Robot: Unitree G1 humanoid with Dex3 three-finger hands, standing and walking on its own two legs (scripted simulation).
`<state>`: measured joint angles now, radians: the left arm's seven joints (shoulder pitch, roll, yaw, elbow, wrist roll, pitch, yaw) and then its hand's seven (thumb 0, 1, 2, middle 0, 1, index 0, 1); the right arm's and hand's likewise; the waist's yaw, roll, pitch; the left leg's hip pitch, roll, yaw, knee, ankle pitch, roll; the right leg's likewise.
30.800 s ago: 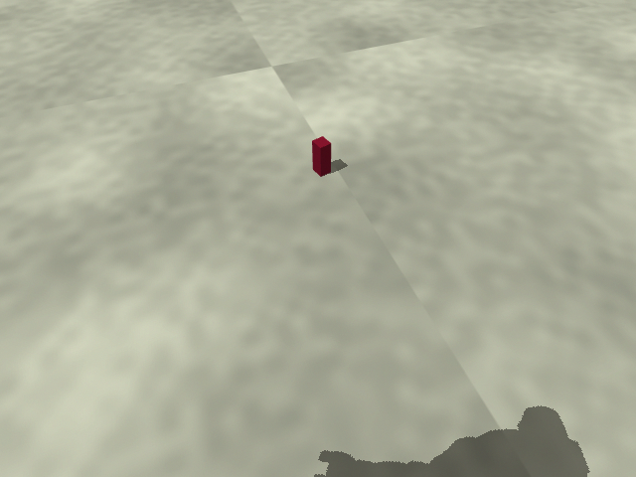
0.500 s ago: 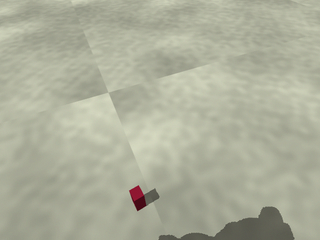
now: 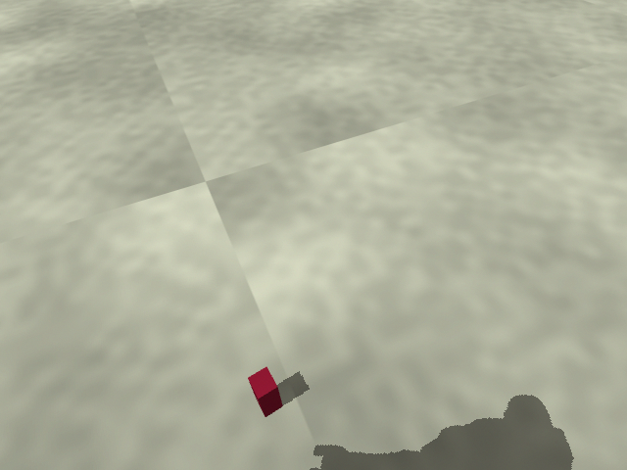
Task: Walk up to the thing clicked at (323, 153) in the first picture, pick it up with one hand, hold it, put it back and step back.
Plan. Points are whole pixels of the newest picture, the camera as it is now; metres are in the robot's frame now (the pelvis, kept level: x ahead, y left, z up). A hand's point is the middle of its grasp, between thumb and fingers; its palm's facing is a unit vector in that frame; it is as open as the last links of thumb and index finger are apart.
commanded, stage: stand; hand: left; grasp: from the side
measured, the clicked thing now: (266, 392) +0.44 +0.19 -0.70
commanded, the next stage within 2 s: step back in 0.62 s
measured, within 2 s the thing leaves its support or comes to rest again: neither
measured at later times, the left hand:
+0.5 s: hand out of the picture +0.08 +0.25 -0.16, palm faces -0.02 -0.94 -0.34, open 7.4 cm
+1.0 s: hand out of the picture +0.10 +0.31 -0.18, palm faces -0.02 -0.93 -0.37, open 7.4 cm
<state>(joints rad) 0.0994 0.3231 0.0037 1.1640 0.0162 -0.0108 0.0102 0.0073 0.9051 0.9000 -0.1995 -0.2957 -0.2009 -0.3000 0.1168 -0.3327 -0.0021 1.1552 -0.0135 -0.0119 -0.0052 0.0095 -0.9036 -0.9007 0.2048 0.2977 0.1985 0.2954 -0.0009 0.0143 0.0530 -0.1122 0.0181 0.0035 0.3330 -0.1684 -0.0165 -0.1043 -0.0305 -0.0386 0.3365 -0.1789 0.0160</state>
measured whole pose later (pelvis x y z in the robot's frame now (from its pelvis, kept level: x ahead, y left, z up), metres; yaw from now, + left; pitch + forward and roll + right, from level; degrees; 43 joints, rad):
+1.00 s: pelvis -0.04 +0.04 -0.02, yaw +0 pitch -1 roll -2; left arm 0.02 0.41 0.06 0.94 0.01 0.07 0.03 0.01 0.91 0.90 -0.20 -0.30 -0.20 -0.30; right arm 0.14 -0.37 -0.05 0.98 -0.02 0.03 0.01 0.01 -0.90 -0.90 0.20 0.30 0.20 0.30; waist -0.02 -0.04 0.19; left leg -0.29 -0.03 -0.01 0.65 -0.33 0.06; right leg -0.43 0.05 0.13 0.92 -0.52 -0.02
